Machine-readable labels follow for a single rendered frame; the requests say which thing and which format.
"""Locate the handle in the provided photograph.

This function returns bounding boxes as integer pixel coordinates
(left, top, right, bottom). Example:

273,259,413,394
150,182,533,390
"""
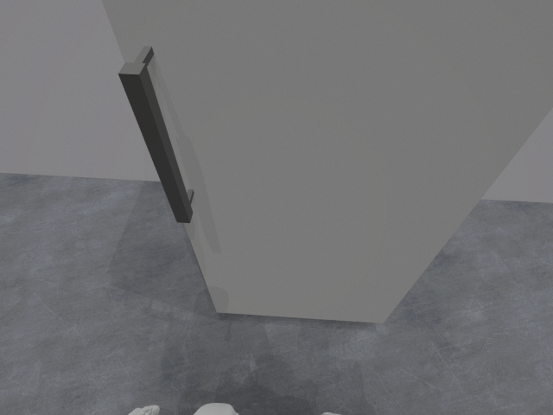
118,46,194,223

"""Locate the fridge door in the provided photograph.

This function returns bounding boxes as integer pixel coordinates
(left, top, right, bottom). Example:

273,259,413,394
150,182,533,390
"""
102,0,553,323

